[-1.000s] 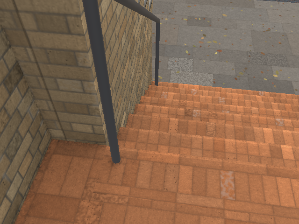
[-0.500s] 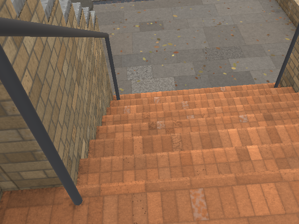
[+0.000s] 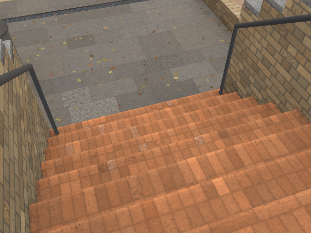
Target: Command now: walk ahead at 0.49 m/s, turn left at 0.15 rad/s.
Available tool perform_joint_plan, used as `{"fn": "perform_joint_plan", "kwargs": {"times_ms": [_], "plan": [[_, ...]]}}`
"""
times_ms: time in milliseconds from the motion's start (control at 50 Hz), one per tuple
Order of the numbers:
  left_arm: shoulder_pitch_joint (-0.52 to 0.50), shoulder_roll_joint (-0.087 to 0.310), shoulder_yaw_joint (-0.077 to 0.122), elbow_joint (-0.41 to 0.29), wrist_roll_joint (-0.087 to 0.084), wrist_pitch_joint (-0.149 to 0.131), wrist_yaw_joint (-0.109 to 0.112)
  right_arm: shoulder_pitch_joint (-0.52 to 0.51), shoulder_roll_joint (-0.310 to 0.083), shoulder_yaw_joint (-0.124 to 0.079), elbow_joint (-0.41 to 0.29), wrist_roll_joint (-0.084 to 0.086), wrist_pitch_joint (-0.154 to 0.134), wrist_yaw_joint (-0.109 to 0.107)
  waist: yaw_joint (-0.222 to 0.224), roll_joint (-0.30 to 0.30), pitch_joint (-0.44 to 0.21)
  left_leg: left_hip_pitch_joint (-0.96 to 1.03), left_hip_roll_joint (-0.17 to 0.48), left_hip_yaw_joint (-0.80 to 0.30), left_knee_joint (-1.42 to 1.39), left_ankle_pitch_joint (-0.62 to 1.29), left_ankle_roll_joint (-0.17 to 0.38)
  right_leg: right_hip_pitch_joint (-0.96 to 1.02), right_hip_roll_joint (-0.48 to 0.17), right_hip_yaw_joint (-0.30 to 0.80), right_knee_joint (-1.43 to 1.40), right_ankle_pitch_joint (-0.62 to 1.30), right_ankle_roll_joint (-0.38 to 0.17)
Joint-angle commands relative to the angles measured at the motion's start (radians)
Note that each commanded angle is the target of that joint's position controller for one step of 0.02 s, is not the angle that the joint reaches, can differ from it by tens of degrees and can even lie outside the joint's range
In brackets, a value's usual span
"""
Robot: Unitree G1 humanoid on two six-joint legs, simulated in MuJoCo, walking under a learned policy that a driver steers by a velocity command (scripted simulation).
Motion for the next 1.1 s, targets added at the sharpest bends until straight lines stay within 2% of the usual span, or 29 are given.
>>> {"fn": "perform_joint_plan", "kwargs": {"times_ms": [20, 140, 200, 220, 240, 260, 280, 300, 360, 400, 500, 560, 580, 600, 620, 640, 660, 680, 700, 720, 760, 800, 820, 840, 880, 940, 1000, 1040, 1100], "plan": [[-0.002, -0.015, -0.022, -0.061, -0.006, 0.007, -0.007, 0.003, -0.093, -0.006, -0.062, 0.008, -0.015, 0.003, 0.054, 0.073, 0.055, -0.095, 0.235, -0.242, -0.184, 0.247, 0.161, 0.031, -0.018, -0.041, -0.215, 0.089, 0.039], [-0.172, 0.014, -0.026, -0.134, -0.032, -0.003, 0.011, 0.1, -0.136, -0.017, -0.07, 0.018, 0.006, 0.005, -0.012, 0.101, 0.053, -0.027, 0.248, -0.296, -0.118, 0.289, 0.139, 0.15, 0.039, -0.064, -0.446, 0.161, 0.061], [-0.029, 0.033, -0.008, -0.105, -0.023, -0.02, 0.028, 0.069, -0.168, -0.029, -0.089, 0.019, 0.016, -0.004, 0.06, 0.09, 0.022, -0.01, 0.218, -0.318, 0.052, 0.324, 0.105, 0.354, 0.076, -0.051, -0.611, 0.117, 0.044], [0.097, 0.078, 0.012, -0.078, -0.008, -0.031, 0.038, 0.057, -0.155, -0.028, -0.101, 0.03, 0.014, -0.004, 0.116, 0.049, -0.049, -0.075, 0.164, -0.273, 0.236, 0.299, 0.074, 0.533, 0.009, 0.025, -0.652, 0.116, 0.014], [0.278, 0.177, 0.037, -0.072, 0.014, -0.04, 0.049, 0.032, -0.086, -0.012, -0.154, 0.044, 0.009, -0.008, 0.182, -0.098, -0.211, -0.222, 0.086, -0.173, 0.553, 0.007, 0.039, 0.764, -0.261, 0.287, -0.69, 0.017, -0.041], [0.273, 0.23, 0.054, -0.069, 0.001, -0.024, 0.05, 0.093, -0.048, -0.006, -0.184, 0.049, 0.019, -0.011, 0.131, -0.239, -0.219, -0.47, 0.009, -0.094, 0.74, -0.371, 0.025, 0.805, -0.415, 0.596, -0.807, -0.151, -0.128], [0.232, 0.144, 0.043, -0.076, -0.01, -0.016, 0.046, 0.076, -0.118, -0.023, -0.168, 0.02, 0.035, -0.015, 0.12, -0.125, -0.128, -0.527, 0.074, -0.127, 0.851, -0.321, 0.03, 0.71, -0.403, 0.602, -0.811, -0.26, -0.158], [0.162, 0.078, 0.027, -0.091, -0.012, -0.02, 0.037, 0.016, -0.111, -0.027, -0.179, 0.01, 0.04, -0.005, 0.096, -0.045, -0.028, -0.533, 0.101, -0.141, 0.884, -0.231, 0.026, 0.607, -0.355, 0.486, -0.834, -0.211, -0.148], [0.109, 0.024, 0.015, -0.079, -0.025, -0.053, 0.037, -0.028, -0.078, -0.032, -0.199, 0.004, 0.072, 0.013, 0.028, -0.046, 0.065, -0.439, 0.161, -0.143, 0.766, -0.117, -0.022, 0.416, -0.24, 0.175, -0.886, 0.169, -0.086], [0.148, 0.034, 0.019, -0.059, -0.031, -0.068, 0.04, -0.058, -0.068, -0.033, -0.224, 0.003, 0.093, 0.017, 0.014, -0.057, 0.042, -0.41, 0.151, -0.126, 0.711, -0.052, -0.039, 0.414, -0.215, 0.067, -0.87, 0.434, -0.082], [0.15, 0.095, 0.025, -0.041, -0.022, -0.063, 0.035, -0.195, -0.039, -0.009, -0.287, -0.002, 0.111, 0.029, 0.023, -0.081, 0.025, -0.281, 0.12, -0.016, 0.503, 0.135, -0.053, 0.36, -0.166, -0.133, -0.822, 0.65, -0.07], [0.191, 0.112, 0.022, -0.033, -0.026, -0.041, 0.036, -0.247, -0.065, -0.006, -0.32, 0.002, 0.114, 0.033, 0.048, -0.069, 0.019, -0.262, 0.113, 0.012, 0.459, 0.078, -0.028, 0.403, -0.204, -0.155, -0.761, 0.648, -0.079], [0.185, 0.127, 0.023, -0.045, -0.008, -0.042, 0.042, -0.177, -0.115, -0.028, -0.298, -0.023, 0.115, 0.034, 0.015, -0.082, -0.052, -0.237, 0.106, 0.024, 0.643, 0.211, 0.015, 0.451, -0.244, -0.167, -0.632, 0.79, -0.084], [0.164, 0.143, 0.025, -0.058, -0.027, -0.033, 0.047, -0.182, -0.13, -0.03, -0.322, -0.024, 0.12, 0.034, -0.003, -0.058, -0.044, -0.255, 0.134, -0.046, 0.558, 0.063, 0.04, 0.452, -0.28, -0.156, -0.598, 0.828, -0.073], [0.188, 0.166, 0.03, -0.054, -0.037, -0.016, 0.049, -0.251, -0.107, -0.023, -0.35, -0.004, 0.121, 0.033, 0.031, -0.046, -0.013, -0.223, 0.068, 0.03, 0.428, -0.194, 0.045, 0.442, -0.248, -0.188, -0.586, 0.776, -0.062], [0.22, 0.197, 0.041, -0.048, -0.024, -0.003, 0.054, -0.241, -0.104, -0.02, -0.345, -0.002, 0.125, 0.033, 0.038, -0.067, -0.003, -0.183, 0.039, 0.066, 0.406, -0.272, 0.056, 0.459, -0.251, -0.183, -0.527, 0.827, -0.061], [0.199, 0.221, 0.046, -0.052, -0.013, 0.01, 0.052, -0.136, -0.118, -0.025, -0.318, 0.006, 0.128, 0.035, -0.004, -0.074, -0.053, -0.056, 0.011, 0.065, 0.34, -0.251, 0.076, 0.438, -0.235, -0.188, -0.386, 0.874, -0.052], [0.15, 0.233, 0.052, -0.069, -0.018, 0.014, 0.049, 0.038, -0.152, -0.042, -0.279, -0.015, 0.121, 0.026, -0.115, -0.033, -0.117, 0.162, 0.021, -0.02, 0.166, -0.177, 0.109, 0.301, -0.197, -0.208, -0.079, 0.741, -0.011], [0.213, 0.08, 0.022, -0.083, 0.009, 0.02, 0.039, 0.033, -0.247, -0.054, -0.277, -0.007, 0.104, 0.017, -0.027, 0.244, -0.121, 0.314, 0.308, -0.435, 0.092, 0.066, 0.165, -0.008, -0.052, -0.193, 0.238, -0.216, 0.024], [0.179, 0.106, 0.024, -0.147, 0.005, 0.007, 0.03, 0.014, -0.297, -0.064, -0.313, 0.045, 0.097, 0.016, -0.039, 0.292, -0.124, 0.344, 0.415, -0.797, -0.024, 0.348, 0.343, -0.254, 0.065, -0.011, 0.317, -0.259, 0.088], [0.126, 0.164, 0.041, -0.141, -0.018, 0.001, 0.023, 0.025, -0.216, -0.054, -0.278, 0.035, 0.089, -0.003, -0.021, 0.139, -0.015, 0.249, 0.364, -0.584, 0.025, 0.363, 0.341, -0.265, -0.035, 0.044, 0.223, -0.215, 0.109], [0.078, 0.157, 0.042, -0.138, 0.003, 0.014, 0.025, -0.07, -0.18, -0.039, -0.306, 0.031, 0.101, -0.026, 0.031, 0.019, 0.035, 0.082, 0.294, -0.483, 0.034, 0.357, 0.271, -0.173, -0.06, 0.045, 0.087, -0.157, 0.127], [0.126, 0.126, 0.032, -0.123, 0.017, 0.038, 0.023, -0.077, -0.176, -0.038, -0.295, 0.016, 0.096, -0.034, 0.045, 0.034, 0.015, -0.006, 0.258, -0.425, 0.032, 0.439, 0.248, -0.073, -0.044, 0.018, 0.081, -0.124, 0.136], [0.128, 0.114, 0.032, -0.12, 0.01, 0.057, 0.019, -0.067, -0.156, -0.025, -0.296, 0.024, 0.091, -0.037, 0.054, 0.024, 0.008, -0.037, 0.236, -0.4, 0.008, 0.458, 0.242, -0.039, -0.019, 0.003, 0.058, -0.073, 0.136], [0.207, 0.124, 0.042, -0.068, 0.002, 0.069, 0.016, -0.019, -0.176, -0.027, -0.255, 0.014, 0.054, -0.017, 0.064, 0.048, -0.004, -0.053, 0.223, -0.342, 0.014, 0.495, 0.21, 0.007, -0.022, -0.01, 0.052, 0.14, 0.092], [0.049, 0.159, 0.06, -0.124, 0.001, 0.081, 0.014, 0.033, -0.163, -0.025, -0.206, 0.041, 0.02, -0.022, 0.024, 0.092, 0.029, 0.079, 0.182, -0.329, 0.055, 0.282, 0.133, -0.157, -0.051, 0.061, -0.141, 0.39, 0.067], [0.003, 0.096, 0.044, -0.137, 0.005, 0.086, -0.023, 0.017, -0.124, -0.011, -0.176, 0.044, 0.01, -0.047, 0.017, 0.073, 0.042, -0.101, 0.133, -0.27, 0.142, -0.112, 0.105, -0.003, -0.013, 0.047, -0.342, 0.75, 0.054], [-0.004, 0.063, 0.034, -0.138, 0.002, 0.089, -0.041, 0.022, -0.126, -0.01, -0.167, 0.032, 0.008, -0.061, 0.005, 0.054, 0.063, -0.209, 0.145, -0.274, 0.198, -0.225, 0.101, 0.075, 0.028, 0.068, -0.344, 0.821, 0.049], [-0.083, 0.071, 0.027, -0.181, -0.002, 0.077, -0.03, 0.065, -0.144, -0.011, -0.153, 0.004, -0.003, -0.064, -0.055, 0.067, 0.133, -0.181, 0.167, -0.276, 0.306, -0.137, 0.105, 0.036, 0.08, 0.087, -0.44, 0.705, 0.04]]}}
Keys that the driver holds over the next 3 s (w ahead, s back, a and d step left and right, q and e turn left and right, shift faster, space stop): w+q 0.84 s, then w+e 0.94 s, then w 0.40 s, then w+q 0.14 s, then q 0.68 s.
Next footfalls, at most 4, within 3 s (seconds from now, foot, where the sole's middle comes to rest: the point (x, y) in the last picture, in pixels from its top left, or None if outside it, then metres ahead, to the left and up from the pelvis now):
0.22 right None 0.26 -0.11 -0.78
0.68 left None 0.34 0.10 -0.78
1.26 right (144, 221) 0.63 0.07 -0.96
1.76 left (105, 199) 0.84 0.30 -1.14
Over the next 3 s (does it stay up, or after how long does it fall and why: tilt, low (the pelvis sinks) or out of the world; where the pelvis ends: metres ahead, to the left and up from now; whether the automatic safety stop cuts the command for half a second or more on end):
stays up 1.23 0.30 -0.75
